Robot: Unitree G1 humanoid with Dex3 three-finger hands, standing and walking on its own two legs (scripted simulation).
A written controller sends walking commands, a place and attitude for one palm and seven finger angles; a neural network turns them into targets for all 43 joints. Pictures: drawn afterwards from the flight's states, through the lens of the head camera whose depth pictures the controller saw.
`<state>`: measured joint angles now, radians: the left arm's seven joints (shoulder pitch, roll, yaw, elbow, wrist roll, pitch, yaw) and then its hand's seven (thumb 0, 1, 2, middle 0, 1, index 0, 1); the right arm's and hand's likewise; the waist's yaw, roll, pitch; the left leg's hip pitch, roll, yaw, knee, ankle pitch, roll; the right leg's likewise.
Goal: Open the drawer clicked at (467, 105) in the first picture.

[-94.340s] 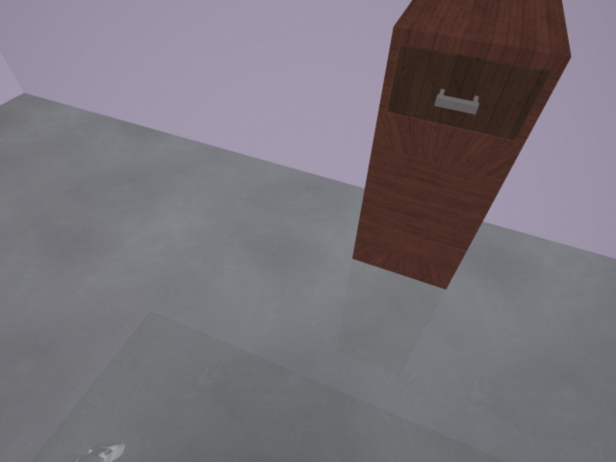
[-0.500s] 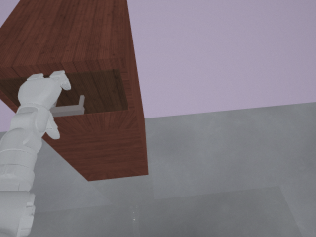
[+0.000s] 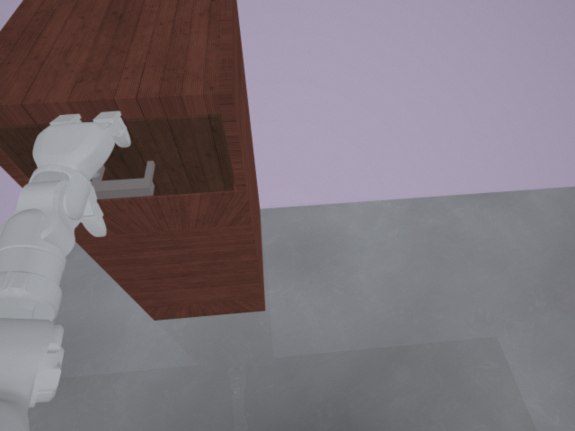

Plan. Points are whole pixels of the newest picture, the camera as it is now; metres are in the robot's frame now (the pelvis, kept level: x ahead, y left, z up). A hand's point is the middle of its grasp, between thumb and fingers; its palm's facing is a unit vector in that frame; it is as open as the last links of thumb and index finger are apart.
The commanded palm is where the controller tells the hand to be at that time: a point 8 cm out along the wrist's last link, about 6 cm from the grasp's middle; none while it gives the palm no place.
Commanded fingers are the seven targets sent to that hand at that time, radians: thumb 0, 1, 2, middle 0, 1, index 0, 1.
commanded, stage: move the hooked fingers above the handle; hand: left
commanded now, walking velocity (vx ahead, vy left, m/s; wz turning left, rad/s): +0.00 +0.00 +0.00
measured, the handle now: (122, 178) +0.49 +0.28 +0.03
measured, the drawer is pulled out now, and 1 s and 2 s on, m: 0.00 0.00 0.00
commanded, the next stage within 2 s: none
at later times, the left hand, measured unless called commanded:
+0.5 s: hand (90, 177) +0.44 +0.29 +0.09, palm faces +0.01 -0.03 -1.00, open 13.8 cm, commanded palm +0.42 +0.30 +0.14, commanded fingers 0.00 -0.50 0.30 -0.30 -1.20 -0.30 -1.20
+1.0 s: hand (97, 176) +0.45 +0.29 +0.08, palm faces -0.02 -0.02 -1.00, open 13.7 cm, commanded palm +0.42 +0.30 +0.15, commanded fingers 0.00 -0.50 0.30 -0.30 -1.20 -0.30 -1.20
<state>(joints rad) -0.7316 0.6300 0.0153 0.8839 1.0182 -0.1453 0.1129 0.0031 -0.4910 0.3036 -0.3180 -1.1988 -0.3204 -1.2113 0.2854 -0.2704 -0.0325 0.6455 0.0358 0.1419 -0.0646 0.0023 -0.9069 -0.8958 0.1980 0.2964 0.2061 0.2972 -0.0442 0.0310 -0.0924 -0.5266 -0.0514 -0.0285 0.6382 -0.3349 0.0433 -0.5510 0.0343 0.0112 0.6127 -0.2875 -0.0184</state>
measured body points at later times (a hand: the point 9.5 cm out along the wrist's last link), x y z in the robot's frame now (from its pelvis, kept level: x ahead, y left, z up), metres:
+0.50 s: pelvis +0.01 +0.01 +0.00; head +0.07 +0.00 +0.45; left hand +0.44 +0.29 +0.14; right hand +0.07 -0.27 -0.13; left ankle -0.02 +0.09 -0.72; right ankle +0.00 -0.11 -0.72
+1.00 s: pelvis +0.01 +0.00 +0.00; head +0.08 -0.01 +0.45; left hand +0.44 +0.28 +0.14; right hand +0.09 -0.26 -0.13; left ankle -0.02 +0.09 -0.72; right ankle +0.00 -0.11 -0.72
